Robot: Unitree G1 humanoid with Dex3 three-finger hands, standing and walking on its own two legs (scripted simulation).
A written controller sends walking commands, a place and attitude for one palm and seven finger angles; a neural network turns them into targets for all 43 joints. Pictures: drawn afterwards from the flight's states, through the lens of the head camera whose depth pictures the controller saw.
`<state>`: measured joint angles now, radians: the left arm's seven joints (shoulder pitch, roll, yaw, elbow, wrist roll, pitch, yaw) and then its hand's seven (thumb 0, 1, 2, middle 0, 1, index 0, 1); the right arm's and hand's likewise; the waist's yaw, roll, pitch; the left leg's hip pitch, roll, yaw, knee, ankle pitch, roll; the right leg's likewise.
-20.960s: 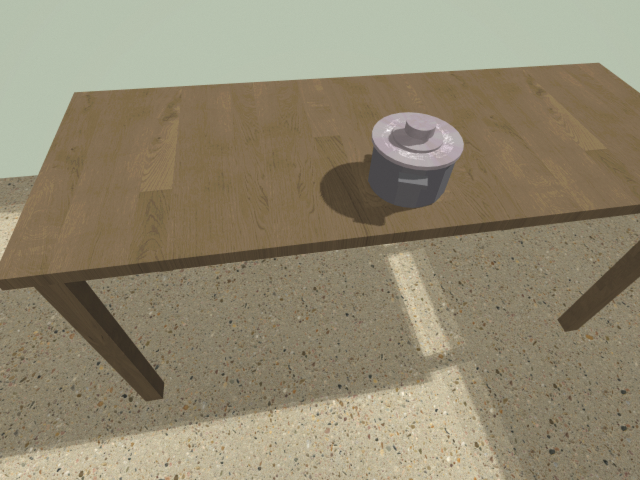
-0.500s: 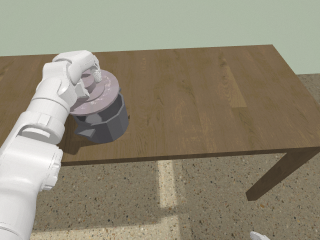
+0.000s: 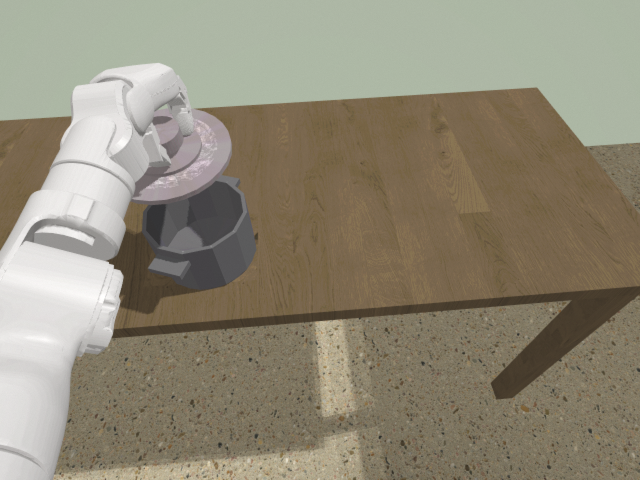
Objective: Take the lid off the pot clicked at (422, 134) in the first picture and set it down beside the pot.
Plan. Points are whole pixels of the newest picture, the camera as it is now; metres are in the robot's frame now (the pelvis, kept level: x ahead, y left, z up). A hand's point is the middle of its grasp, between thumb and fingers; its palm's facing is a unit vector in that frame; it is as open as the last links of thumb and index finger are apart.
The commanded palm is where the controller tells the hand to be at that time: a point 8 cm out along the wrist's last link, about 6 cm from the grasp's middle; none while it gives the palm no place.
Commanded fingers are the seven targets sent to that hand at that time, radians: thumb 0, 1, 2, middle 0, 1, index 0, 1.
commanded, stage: lift the lid straight up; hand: left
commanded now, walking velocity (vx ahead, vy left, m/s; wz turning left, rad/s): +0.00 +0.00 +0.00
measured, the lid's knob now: (159, 136) +0.51 +0.18 +0.17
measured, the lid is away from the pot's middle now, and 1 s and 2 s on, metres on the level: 0.01 0.05 0.16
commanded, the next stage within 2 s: move the lid sideways beside the pot in 0.52 s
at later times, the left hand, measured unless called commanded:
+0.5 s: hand (139, 122) +0.47 +0.18 +0.22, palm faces -0.30 -0.07 -0.95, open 8.3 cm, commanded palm +0.48 +0.17 +0.28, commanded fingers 0.00 0.50 1.05 -0.78 -1.09 -0.83 -1.10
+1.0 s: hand (118, 115) +0.50 +0.21 +0.21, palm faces -0.29 -0.08 -0.95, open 8.3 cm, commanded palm +0.48 +0.22 +0.28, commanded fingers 0.00 0.50 1.05 -0.78 -1.09 -0.83 -1.10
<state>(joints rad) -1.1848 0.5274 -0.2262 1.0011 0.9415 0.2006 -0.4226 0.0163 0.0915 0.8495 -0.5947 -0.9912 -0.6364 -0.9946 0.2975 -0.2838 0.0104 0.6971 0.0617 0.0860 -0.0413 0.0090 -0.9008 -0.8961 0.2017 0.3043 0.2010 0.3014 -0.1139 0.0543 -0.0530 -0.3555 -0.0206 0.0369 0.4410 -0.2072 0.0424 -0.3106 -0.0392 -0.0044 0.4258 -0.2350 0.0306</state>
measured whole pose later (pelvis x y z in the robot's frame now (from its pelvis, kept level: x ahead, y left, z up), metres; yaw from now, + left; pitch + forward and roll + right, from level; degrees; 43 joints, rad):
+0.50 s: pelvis -0.01 +0.00 +0.00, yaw +1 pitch +6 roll +0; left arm -1.29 0.52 -0.28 1.03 0.94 0.25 -0.50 0.02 0.09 0.85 -0.60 -0.99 -0.64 -0.99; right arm 0.25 -0.29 0.03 0.68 0.07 0.08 -0.04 0.01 -0.90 -0.90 0.20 0.30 0.20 0.30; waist -0.10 0.04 -0.05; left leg -0.35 -0.02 0.02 0.43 -0.19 0.04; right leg -0.30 -0.04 -0.02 0.42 -0.23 0.03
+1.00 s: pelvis +0.00 +0.00 +0.00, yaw +0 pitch +8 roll +0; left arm -1.25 0.63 -0.18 1.04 0.99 0.19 -0.49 0.01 0.09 0.85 -0.60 -0.99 -0.64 -1.00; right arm 0.30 -0.29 0.02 0.69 0.06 0.10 -0.06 0.01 -0.90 -0.90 0.20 0.30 0.20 0.30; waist -0.12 0.05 -0.05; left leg -0.36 -0.01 0.04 0.43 -0.20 0.04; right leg -0.31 -0.03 0.00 0.39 -0.22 0.03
